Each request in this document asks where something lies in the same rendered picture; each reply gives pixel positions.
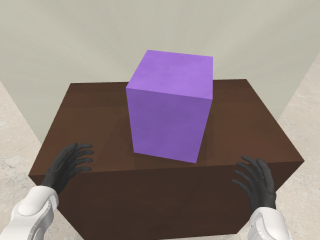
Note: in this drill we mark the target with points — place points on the carton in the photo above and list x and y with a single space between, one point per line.
169 98

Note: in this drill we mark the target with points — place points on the left robot hand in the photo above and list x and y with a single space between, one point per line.
63 167

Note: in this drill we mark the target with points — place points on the pedestal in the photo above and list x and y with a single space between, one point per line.
133 196

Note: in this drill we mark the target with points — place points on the robot left forearm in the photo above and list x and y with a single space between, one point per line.
32 216

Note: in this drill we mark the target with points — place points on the robot right forearm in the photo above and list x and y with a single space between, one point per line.
268 224

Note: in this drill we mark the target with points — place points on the right robot hand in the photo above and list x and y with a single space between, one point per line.
261 189

